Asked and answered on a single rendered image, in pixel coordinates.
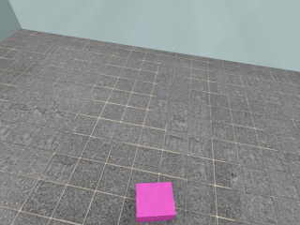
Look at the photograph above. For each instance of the carton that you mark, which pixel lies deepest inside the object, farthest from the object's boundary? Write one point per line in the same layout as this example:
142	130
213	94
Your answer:
154	202

